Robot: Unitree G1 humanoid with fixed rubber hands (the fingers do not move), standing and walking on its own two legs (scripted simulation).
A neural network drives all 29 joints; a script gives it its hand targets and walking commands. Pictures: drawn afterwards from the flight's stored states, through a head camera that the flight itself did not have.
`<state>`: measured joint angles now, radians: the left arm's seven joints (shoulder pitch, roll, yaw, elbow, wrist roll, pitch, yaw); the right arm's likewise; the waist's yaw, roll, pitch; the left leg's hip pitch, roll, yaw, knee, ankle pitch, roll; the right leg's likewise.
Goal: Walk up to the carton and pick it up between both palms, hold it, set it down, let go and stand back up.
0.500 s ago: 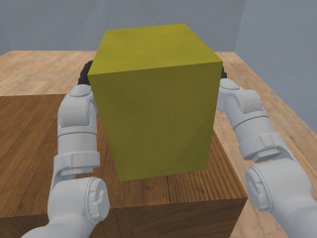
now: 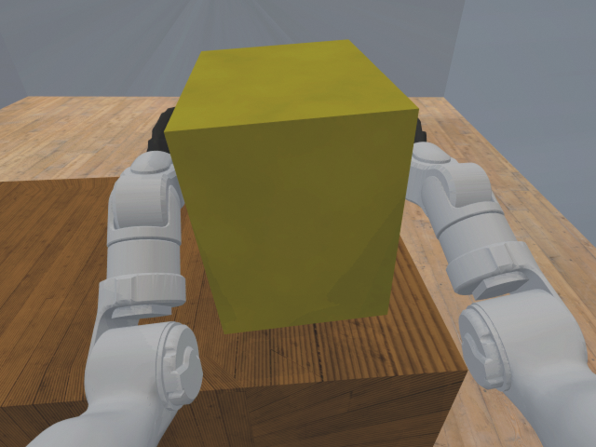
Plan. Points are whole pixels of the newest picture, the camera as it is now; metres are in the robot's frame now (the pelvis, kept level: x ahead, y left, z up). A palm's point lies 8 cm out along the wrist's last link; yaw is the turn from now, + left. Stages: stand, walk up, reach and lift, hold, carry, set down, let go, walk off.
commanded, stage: set down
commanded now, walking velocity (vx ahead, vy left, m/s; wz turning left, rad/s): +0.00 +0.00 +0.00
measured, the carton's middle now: (290, 177) +0.41 +0.01 +0.23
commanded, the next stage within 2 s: none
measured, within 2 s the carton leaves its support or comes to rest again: neither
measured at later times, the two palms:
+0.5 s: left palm (159, 182) +0.40 +0.18 +0.24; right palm (383, 201) +0.38 -0.12 +0.20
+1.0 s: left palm (175, 188) +0.42 +0.17 +0.22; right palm (388, 209) +0.39 -0.14 +0.18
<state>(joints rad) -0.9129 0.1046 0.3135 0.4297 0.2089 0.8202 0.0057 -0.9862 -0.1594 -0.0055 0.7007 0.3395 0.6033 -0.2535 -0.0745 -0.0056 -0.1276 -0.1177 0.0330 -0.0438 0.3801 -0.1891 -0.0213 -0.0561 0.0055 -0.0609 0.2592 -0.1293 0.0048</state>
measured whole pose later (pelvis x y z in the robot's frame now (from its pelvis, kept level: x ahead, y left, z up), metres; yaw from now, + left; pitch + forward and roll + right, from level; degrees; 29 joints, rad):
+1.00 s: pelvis +0.01 +0.02 +0.00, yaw -1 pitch -8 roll -1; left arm -0.88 0.06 0.33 0.55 0.32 0.48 -0.07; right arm -0.77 0.00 -0.19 0.75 0.09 0.17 -0.19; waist -0.06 -0.06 0.04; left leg -0.01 0.01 -0.02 0.35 -0.20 0.01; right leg 0.05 -0.02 -0.04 0.22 -0.13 0.03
